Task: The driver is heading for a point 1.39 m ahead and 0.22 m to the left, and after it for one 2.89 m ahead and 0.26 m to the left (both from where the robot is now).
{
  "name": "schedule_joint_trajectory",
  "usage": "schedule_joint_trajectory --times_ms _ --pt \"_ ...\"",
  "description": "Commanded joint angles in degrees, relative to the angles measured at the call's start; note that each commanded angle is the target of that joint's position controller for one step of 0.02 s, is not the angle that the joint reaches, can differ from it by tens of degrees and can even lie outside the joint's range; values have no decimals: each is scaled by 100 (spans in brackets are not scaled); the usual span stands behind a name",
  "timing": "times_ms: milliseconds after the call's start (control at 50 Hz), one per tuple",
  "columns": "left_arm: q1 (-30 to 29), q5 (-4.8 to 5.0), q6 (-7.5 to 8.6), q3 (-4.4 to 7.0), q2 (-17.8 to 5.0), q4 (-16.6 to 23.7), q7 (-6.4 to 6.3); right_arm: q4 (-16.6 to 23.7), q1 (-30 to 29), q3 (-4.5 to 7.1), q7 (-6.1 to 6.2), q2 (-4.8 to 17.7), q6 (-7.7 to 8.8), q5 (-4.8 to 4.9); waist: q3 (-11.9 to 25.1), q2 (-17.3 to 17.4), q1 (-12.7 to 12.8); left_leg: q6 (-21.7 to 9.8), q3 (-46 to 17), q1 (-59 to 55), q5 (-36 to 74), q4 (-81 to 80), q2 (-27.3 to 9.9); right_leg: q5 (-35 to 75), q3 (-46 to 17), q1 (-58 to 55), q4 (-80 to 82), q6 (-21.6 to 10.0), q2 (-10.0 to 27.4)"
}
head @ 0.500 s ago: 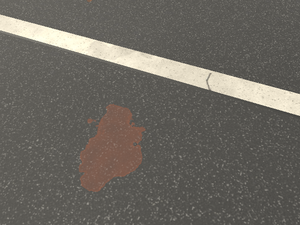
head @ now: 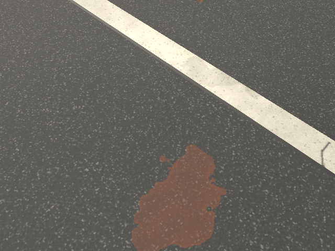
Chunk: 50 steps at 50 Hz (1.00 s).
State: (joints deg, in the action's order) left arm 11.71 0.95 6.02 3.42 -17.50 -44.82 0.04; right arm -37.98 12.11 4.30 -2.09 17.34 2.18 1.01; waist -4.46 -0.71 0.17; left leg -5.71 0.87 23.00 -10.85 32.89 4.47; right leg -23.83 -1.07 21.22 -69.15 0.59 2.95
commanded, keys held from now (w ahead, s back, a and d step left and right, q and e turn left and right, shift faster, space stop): w+q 0.60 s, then w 0.38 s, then w+e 0.02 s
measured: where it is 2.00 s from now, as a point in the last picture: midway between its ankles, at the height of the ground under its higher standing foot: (112, 120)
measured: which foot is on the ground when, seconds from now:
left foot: down 0.00-0.40, up 0.42-0.86, down 0.88-1.00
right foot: up 0.00-0.36, down 0.38-0.90, up 0.92-1.00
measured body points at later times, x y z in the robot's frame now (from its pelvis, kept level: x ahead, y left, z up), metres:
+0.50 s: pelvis +0.29 -0.03 +0.01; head +0.31 -0.02 +0.45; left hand +0.39 +0.27 -0.08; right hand +0.44 -0.28 -0.11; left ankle +0.15 +0.06 -0.64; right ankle +0.37 -0.12 -0.73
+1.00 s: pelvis +0.52 +0.12 +0.01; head +0.54 +0.16 +0.46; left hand +0.43 +0.40 -0.13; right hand +0.79 -0.03 -0.08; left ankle +0.53 +0.23 -0.73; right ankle +0.49 -0.07 -0.63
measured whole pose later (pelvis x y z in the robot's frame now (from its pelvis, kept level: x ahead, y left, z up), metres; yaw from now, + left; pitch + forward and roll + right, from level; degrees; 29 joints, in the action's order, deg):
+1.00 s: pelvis +0.52 +0.12 +0.01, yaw +28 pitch +2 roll -1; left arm 16.7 1.5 4.8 2.6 -17.9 -49.4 0.9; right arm -37.3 9.7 2.5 -1.7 15.7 2.9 0.2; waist -2.9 -0.9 1.5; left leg -3.1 1.3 21.4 -10.0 29.7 1.3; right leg -23.6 -0.3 20.9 -65.4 -0.3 4.7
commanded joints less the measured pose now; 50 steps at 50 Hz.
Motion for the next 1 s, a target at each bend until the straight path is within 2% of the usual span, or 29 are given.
schedule_joint_trajectory --times_ms 20,60,100,200,300,340,360,380,400,420,440,460,480,500,540,580,640,700,780,820,840,860,880,900,920,940,960,980,1000 --pt "-77 -132 138 190 -793 527 -19 451 98 166 67 661 152 -97 837 326 34 -1137 -2563 -1771 781 -1867 -1548 613 -476 1542 370 -48 394" --pt "-86 -189 27 159 -627 528 -17 398 165 182 126 726 178 -58 749 242 77 -1187 -2210 -1406 1429 -1969 -1451 795 -349 1408 832 116 351" --pt "-434 -210 -31 103 -471 637 -26 303 354 217 213 854 175 -32 566 195 -7 -1123 -1896 -1188 1603 -2025 -1288 1352 -269 1507 1518 280 248" --pt "-1433 -129 17 -1 -265 881 71 94 756 234 315 910 93 18 350 469 -398 -694 -1653 -915 832 -1927 -936 2945 -199 985 3453 345 -167" --pt "-1721 -65 131 80 -491 1028 179 -93 1032 231 347 836 0 60 340 622 -448 -594 -2377 -1644 641 -1283 -1195 2513 -408 816 4159 138 -325" --pt "-1369 -47 183 155 -612 961 172 -88 940 245 360 838 -45 48 417 843 -242 -505 -2601 -1773 1008 -933 -1233 2009 -339 343 4281 -35 -362" --pt "-849 -67 212 235 -721 831 136 -44 827 205 350 731 -53 43 665 848 47 -368 -2503 -1671 1395 -489 -1022 2112 -231 -429 4541 -197 -368" --pt "-88 -162 240 322 -946 741 94 56 736 100 320 457 -35 -10 1360 617 425 -169 -2196 -1171 1261 698 -735 2096 -707 -1826 4352 -534 241" --pt "725 -258 202 435 -1402 654 48 173 1283 -11 325 107 -2 8 2301 -570 413 281 -1426 519 -561 2634 20 1552 -2633 -3973 4382 -1272 1549" --pt "930 -117 129 426 -1271 465 112 234 1653 -41 335 292 37 128 2496 -1783 290 430 -1181 1869 -2409 3812 9 155 -4560 -4484 4953 -1745 2246" --pt "629 -49 88 291 -734 580 94 131 1249 86 335 820 17 159 1643 -961 416 494 -1266 2265 -1952 4253 -374 -562 -3989 -3796 5161 -1494 2023" --pt "350 -81 24 223 -527 624 61 213 721 128 328 945 -16 93 1034 -521 444 523 -1016 2229 -1472 4252 -572 -191 -3048 -3030 5232 -1241 1751" --pt "115 -120 -10 173 -433 602 52 288 454 135 316 865 -28 26 613 -317 330 539 -928 2078 -1156 4019 -730 451 -2417 -2322 5395 -1145 1496" --pt "-10 -151 -10 134 -331 562 40 328 359 151 287 770 -45 4 404 -376 205 528 -918 1893 -942 3758 -895 925 -1940 -1882 5539 -1075 1300" --pt "-64 -144 29 139 -332 476 34 343 465 101 235 478 -102 71 328 -560 67 531 -764 1584 -775 3476 -1038 1415 -1295 -1445 5819 -1065 1130" --pt "-25 -114 73 192 -486 364 34 451 299 52 223 329 -135 50 259 -467 54 596 -692 1720 -564 3116 -1112 1884 -877 -1373 6014 -1188 1179" --pt "84 -115 74 238 -665 217 44 521 18 -12 182 225 -94 9 292 -275 116 630 -666 1746 183 2270 -1121 2504 -343 -1525 6095 -1240 1148" --pt "212 -48 23 234 -766 80 60 593 -521 -99 83 92 17 -1 172 -210 295 553 -374 1332 970 1065 -970 2720 212 -1516 6136 -1113 959" --pt "670 85 -91 278 -997 -200 65 824 -1165 -115 -28 158 76 23 -14 -249 426 383 -146 1188 803 218 -833 2904 266 -2085 6037 -1040 1235" --pt "723 130 -171 299 -1110 -300 50 863 -1118 -55 -46 314 79 -11 93 -369 255 204 9 864 316 -48 -661 3943 332 -2434 5632 -947 1345" --pt "685 145 -208 301 -1168 -329 33 783 -761 22 -36 453 75 -41 365 -442 -16 84 162 226 253 -221 -484 4894 472 -2463 5114 -848 1286" --pt "659 143 -240 259 -1111 -353 12 531 41 158 -6 674 62 -53 844 -386 -469 -83 313 -989 526 -479 -282 5499 729 -2188 4159 -690 1083" --pt "690 37 -220 154 -896 -289 -17 290 947 312 71 1022 22 -50 1426 -208 -867 -275 -183 -2599 713 -274 -627 4640 879 -1179 2837 -458 846" --pt "1163 -120 -127 -93 -233 -8 37 216 1401 424 134 1689 5 -113 2273 1241 -626 -1202 -3017 -4675 -162 -520 -2250 1183 884 1176 491 -43 -17" --pt "1017 -50 0 -48 -479 -153 70 272 1460 300 118 1304 31 -60 2865 1125 -746 -1442 -4404 -4730 -285 -1282 -2675 -989 -195 1728 -383 -63 -285" --pt "541 156 48 74 -848 32 110 221 1144 186 83 1042 77 -77 1974 870 -710 -1171 -3484 -4107 -173 -1363 -2467 -708 -306 2246 -639 -129 19" --pt "249 166 73 47 -775 109 98 212 804 139 77 882 106 -59 1357 689 -549 -996 -2674 -3294 276 -1425 -2191 -222 -184 2254 -365 -173 263" --pt "157 56 64 53 -717 97 68 193 483 89 63 707 128 -70 974 498 -355 -885 -2158 -2588 669 -1580 -1955 167 -132 2086 14 -142 426" --pt "298 23 -9 74 -687 25 66 215 249 36 56 522 165 -115 821 589 -141 -797 -1753 -2062 933 -1798 -1792 481 -199 1706 250 -116 581"
Keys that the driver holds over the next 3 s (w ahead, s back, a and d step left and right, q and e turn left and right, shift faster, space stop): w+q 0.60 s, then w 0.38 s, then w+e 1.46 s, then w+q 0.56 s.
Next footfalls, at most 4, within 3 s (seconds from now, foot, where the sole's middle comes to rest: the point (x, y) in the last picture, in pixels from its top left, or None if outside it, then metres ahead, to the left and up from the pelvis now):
0.38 right None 0.41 -0.11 -0.76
0.88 left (108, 216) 0.56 0.25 -0.76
1.42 right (138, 139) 0.94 0.15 -0.76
1.88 left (92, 101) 1.17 0.40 -0.76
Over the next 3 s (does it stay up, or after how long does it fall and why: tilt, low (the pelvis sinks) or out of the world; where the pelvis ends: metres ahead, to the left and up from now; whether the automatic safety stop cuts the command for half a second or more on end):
stays up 1.61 0.15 -0.01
